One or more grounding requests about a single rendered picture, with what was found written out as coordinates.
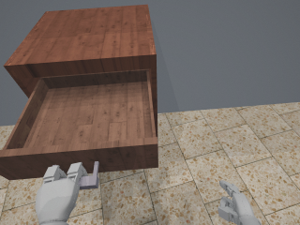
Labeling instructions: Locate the handle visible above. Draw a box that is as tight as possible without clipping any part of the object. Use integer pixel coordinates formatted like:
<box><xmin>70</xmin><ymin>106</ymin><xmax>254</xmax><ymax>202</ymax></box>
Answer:
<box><xmin>52</xmin><ymin>161</ymin><xmax>99</xmax><ymax>190</ymax></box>

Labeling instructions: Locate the robot left hand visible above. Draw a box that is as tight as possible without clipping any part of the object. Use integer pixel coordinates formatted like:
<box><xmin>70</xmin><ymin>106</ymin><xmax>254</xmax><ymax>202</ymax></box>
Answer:
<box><xmin>35</xmin><ymin>162</ymin><xmax>88</xmax><ymax>225</ymax></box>

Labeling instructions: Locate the cabinet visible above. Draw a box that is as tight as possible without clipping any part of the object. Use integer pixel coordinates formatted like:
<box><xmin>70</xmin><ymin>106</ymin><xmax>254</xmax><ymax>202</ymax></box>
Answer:
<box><xmin>4</xmin><ymin>4</ymin><xmax>158</xmax><ymax>141</ymax></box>

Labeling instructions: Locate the right robot forearm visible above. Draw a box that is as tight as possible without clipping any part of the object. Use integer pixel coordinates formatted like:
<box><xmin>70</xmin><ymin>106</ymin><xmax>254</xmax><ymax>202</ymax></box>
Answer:
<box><xmin>238</xmin><ymin>215</ymin><xmax>262</xmax><ymax>225</ymax></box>

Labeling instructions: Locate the robot right hand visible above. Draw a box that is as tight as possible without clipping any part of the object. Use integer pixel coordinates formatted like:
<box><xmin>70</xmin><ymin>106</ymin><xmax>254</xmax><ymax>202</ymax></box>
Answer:
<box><xmin>217</xmin><ymin>180</ymin><xmax>255</xmax><ymax>225</ymax></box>

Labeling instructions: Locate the drawer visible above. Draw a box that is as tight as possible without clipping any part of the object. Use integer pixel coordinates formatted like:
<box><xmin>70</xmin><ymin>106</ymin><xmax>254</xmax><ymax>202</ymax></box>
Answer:
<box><xmin>0</xmin><ymin>68</ymin><xmax>158</xmax><ymax>181</ymax></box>

